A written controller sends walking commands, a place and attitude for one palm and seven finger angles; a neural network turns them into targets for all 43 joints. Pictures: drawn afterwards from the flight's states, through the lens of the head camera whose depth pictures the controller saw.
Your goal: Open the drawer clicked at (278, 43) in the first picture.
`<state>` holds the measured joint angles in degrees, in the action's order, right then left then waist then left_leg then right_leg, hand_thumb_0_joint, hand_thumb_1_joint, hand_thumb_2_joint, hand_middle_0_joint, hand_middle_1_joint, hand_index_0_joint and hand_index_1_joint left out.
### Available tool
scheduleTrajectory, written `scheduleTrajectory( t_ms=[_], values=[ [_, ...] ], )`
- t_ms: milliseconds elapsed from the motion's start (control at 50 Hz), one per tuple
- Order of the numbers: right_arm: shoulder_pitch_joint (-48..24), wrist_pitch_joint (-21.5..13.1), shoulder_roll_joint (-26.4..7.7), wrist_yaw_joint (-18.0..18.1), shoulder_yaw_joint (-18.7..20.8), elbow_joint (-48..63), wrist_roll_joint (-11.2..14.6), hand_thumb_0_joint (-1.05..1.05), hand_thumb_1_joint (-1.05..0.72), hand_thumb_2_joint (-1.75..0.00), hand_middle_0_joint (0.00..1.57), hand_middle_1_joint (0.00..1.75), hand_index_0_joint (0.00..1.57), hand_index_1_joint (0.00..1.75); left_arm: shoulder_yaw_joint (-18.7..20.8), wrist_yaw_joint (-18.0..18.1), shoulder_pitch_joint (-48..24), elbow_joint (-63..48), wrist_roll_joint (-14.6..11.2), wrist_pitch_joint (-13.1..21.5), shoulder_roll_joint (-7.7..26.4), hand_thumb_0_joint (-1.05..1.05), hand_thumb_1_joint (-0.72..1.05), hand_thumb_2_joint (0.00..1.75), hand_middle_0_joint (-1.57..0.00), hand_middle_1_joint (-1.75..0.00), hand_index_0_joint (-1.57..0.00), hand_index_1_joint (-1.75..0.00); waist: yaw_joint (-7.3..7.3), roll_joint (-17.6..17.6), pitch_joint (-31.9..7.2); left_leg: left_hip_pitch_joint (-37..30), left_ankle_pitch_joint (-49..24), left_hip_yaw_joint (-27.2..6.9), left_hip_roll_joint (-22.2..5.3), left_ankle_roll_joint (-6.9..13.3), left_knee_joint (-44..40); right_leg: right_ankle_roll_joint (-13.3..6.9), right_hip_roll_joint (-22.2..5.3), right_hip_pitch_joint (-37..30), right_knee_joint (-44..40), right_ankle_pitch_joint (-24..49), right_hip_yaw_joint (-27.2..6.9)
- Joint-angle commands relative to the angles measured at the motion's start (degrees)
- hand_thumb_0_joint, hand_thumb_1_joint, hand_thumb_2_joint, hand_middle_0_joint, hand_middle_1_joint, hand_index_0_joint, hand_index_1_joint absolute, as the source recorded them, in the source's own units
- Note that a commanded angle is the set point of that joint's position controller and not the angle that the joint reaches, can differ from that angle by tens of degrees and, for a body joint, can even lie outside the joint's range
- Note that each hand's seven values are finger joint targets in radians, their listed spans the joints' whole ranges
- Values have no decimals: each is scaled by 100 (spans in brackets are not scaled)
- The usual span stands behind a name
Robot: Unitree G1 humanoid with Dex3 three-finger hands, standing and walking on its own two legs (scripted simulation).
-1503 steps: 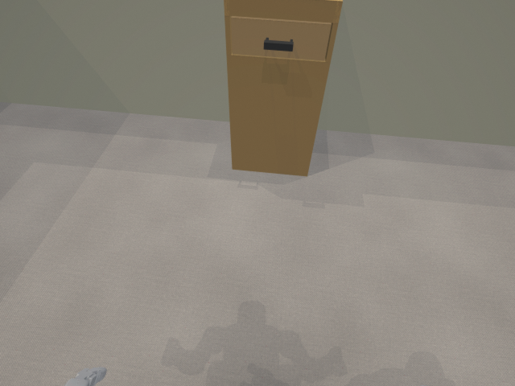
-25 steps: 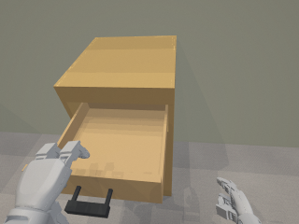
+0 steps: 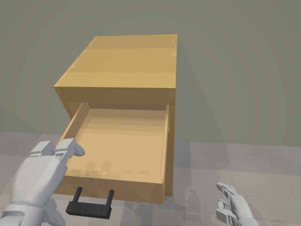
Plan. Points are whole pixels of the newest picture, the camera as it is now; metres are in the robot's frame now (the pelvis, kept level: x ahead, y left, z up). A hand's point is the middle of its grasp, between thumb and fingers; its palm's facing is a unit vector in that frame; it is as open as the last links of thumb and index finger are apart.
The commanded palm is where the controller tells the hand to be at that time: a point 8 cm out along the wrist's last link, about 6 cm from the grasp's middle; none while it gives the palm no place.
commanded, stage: draw the hand back to the body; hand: left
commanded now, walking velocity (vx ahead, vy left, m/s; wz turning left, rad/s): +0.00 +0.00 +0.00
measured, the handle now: (92, 201) +0.18 +0.21 -0.03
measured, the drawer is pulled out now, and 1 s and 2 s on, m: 0.29 0.29 0.29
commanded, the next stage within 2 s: step back with the hand held close in 1.24 s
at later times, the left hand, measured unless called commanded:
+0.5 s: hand (62, 166) +0.18 +0.21 +0.16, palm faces +0.37 -0.86 -0.36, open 13.1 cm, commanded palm +0.13 +0.25 +0.18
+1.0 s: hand (50, 165) +0.18 +0.23 +0.16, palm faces +0.46 -0.80 -0.40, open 8.9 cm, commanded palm +0.12 +0.27 +0.18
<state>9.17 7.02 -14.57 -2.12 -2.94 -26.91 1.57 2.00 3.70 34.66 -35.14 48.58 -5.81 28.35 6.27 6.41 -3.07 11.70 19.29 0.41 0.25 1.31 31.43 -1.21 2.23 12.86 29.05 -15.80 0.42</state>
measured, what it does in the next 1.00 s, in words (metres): stands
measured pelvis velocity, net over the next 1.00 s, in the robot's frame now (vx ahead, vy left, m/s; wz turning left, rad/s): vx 0.01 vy -0.02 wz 0.06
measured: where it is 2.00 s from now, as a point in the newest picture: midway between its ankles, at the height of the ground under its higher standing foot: outside the picture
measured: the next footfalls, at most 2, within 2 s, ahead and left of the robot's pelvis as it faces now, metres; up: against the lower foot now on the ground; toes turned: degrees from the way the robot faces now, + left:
none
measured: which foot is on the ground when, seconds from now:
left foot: down 0.00-1.00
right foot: down 0.00-1.00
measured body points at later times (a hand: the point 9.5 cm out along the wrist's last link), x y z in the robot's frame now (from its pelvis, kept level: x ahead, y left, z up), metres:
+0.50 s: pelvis +0.01 -0.01 +0.00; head -0.01 -0.01 +0.45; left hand +0.16 +0.25 +0.18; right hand +0.21 -0.19 -0.07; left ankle -0.03 +0.10 -0.73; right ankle +0.00 -0.11 -0.73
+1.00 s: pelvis +0.01 -0.02 +0.01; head +0.00 -0.05 +0.46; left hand +0.15 +0.27 +0.18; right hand +0.22 -0.22 -0.07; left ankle -0.03 +0.10 -0.73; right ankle +0.00 -0.11 -0.73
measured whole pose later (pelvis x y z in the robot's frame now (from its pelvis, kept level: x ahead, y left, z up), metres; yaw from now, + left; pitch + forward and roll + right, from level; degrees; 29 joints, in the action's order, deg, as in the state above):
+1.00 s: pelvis +0.01 -0.02 +0.01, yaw +3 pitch -3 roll +0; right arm 9.6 -6.0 -12.2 4.4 -0.6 -35.5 1.1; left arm 16.5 6.7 30.8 -26.5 -3.9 5.2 18.2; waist 3.3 4.1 0.6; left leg 5.1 16.3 -2.9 0.7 0.0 24.5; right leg -2.4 1.7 5.8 23.5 -14.8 3.6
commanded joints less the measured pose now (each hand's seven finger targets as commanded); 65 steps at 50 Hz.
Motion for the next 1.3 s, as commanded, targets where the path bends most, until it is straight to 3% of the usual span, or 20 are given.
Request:
scheduleTrajectory(
  t_ms=[0,220,240,260,280,300,320,340,440,480,540,600,620,700,820,900,1020,1100,1220,1280],
  values=[
    [-1010,-277,-526,79,234,1119,9,0,-90,-90,20,30,20,30,861,205,-146,-1081,-19,117,1009,0,-50,30,-30,-120,-30,-120,55,-506,-290,-11,-1575,-3,-171,-2,-421,8,-290,-74,-552,1005,-12],
    [-1056,-412,-546,240,285,1051,7,0,-90,-90,20,30,20,30,1177,245,-299,-1038,-186,429,1193,0,-50,30,-30,-120,-30,-120,16,-130,-304,-236,-1578,-111,-124,-4,-343,-38,-254,75,-668,910,-80],
    [-529,-924,25,385,269,1065,54,0,-90,-90,20,30,20,30,645,203,-394,-518,-4391,815,-1229,0,-47,32,-30,-118,-30,-118,-631,-796,189,-550,-1291,-222,-218,124,-529,-57,-179,-154,-515,827,333],
    [-519,-1180,-156,502,306,873,34,0,-90,-90,20,30,20,30,973,252,-125,-375,-4518,1001,-563,0,-43,33,-29,-115,-29,-115,-450,-1105,139,-505,-1309,-329,-355,97,-633,-28,-245,-190,-414,653,309],
    [-574,-1265,-171,547,296,783,17,0,-90,-90,20,30,20,30,1152,309,-1,-384,-4530,1086,-457,0,-40,34,-29,-113,-29,-113,-415,-628,185,-497,-1306,-267,-284,63,-675,-53,-209,-206,-503,636,284],
    [-527,-1328,-189,624,285,792,-10,0,-90,-90,20,30,20,30,1431,375,-285,-1028,-4801,1210,-148,0,-36,36,-29,-111,-29,-111,-336,-736,-179,-532,-1570,-312,-269,26,-751,-20,-328,-484,-510,825,323],
    [-673,-1462,-224,699,273,666,-51,0,-90,-90,20,30,20,30,1764,476,-449,-1149,-4873,1280,165,0,-32,37,-29,-109,-29,-109,-283,-509,-322,-581,-1616,-271,-233,14,-716,-6,-333,-578,-513,928,252],
    [-533,-1586,-175,720,229,674,-110,0,-90,-90,20,30,20,30,1598,506,-568,-1415,-4879,1413,31,0,-29,39,-29,-107,-29,-107,-296,-391,-545,-572,-1783,-234,-159,11,-745,-22,-380,-756,-512,1126,265],
    [-499,-1819,-120,689,198,306,-140,0,-90,-90,20,30,20,30,1600,502,-533,-1025,-5025,1466,-181,0,-12,47,-27,-95,-27,-95,-317,266,242,-310,-1995,-235,-140,-112,-854,-103,-383,-597,-696,1303,297],
    [-508,-1831,-145,641,228,244,-125,0,-90,-90,20,30,20,30,1594,440,-476,-828,-5079,1463,-284,0,-5,50,-27,-91,-27,-91,-304,194,268,-331,-2218,-256,-168,-125,-852,-107,-373,-645,-680,1472,309],
    [-554,-1768,-181,614,300,158,-125,0,-90,-90,20,30,20,30,1547,344,-385,-407,-5158,1435,-456,0,6,54,-26,-84,-26,-84,-342,-472,280,-366,-2298,-256,-212,-92,-867,-57,-351,-677,-721,1677,338],
    [-615,-1715,-206,610,346,222,-112,0,-90,-90,20,30,20,30,1690,305,-470,-562,-5200,1472,-327,0,17,58,-25,-77,-25,-77,-308,-586,-42,-428,-2310,-253,-198,-78,-895,-39,-383,-854,-688,1760,298],
    [-676,-1714,-225,615,365,202,-99,0,-90,-90,20,30,20,30,1784,313,-467,-601,-5201,1478,-233,0,20,60,-25,-75,-25,-75,-292,-251,-129,-503,-2293,-196,-180,-81,-877,-49,-386,-866,-737,1752,244],
    [-660,-1682,-209,641,387,205,-94,0,-90,-90,20,30,20,30,1953,348,-411,-711,-5239,1513,-109,0,34,66,-24,-66,-24,-66,-286,-511,-433,-572,-2374,-172,-154,-53,-852,-18,-411,-1024,-726,1958,231],
    [-673,-1667,-231,680,401,121,-64,0,-90,-90,20,30,20,30,2071,398,-640,-718,-5218,1490,-19,0,55,75,-22,-52,-22,-52,-327,-83,-284,-670,-2321,-154,-123,-81,-871,-19,-395,-850,-861,1827,238],
    [-669,-1618,-231,686,424,102,-47,0,-90,-90,20,30,20,30,2067,404,-636,-295,-5248,1464,-77,0,69,81,-22,-43,-22,-43,-332,-511,-8,-576,-2069,-187,-141,-42,-949,13,-392,-747,-883,1606,254],
    [-735,-1634,-264,671,410,113,-51,0,-90,-90,20,30,20,30,2002,371,-794,-311,-5239,1511,-82,0,90,90,-20,-30,-20,-30,-324,-233,67,-578,-1785,-189,-92,-34,-1003,0,-400,-695,-1030,1263,192],
    [-713,-1653,-235,662,407,152,-53,0,-90,-90,20,30,20,30,2012,375,-735,-393,-5252,1525,-50,0,90,90,-20,-30,-20,-30,-314,-511,-128,-615,-1850,-183,-103,-11,-978,32,-415,-816,-981,1368,179],
    [-736,-1682,-220,686,407,81,-60,0,-90,-90,20,30,20,30,2135,395,-819,-335,-5243,1545,39,0,90,90,-20,-30,-20,-30,-324,-189,13,-637,-1704,-135,-70,-16,-965,20,-417,-698,-1150,1252,110],
    [-710,-1669,-204,671,413,71,-55,0,-90,-90,20,30,20,30,2062,381,-698,-150,-5259,1551,-66,0,90,90,-20,-30,-20,-30,-325,-386,70,-600,-1676,-148,-85,-4,-977,40,-410,-705,-1126,1209,138]
  ],
)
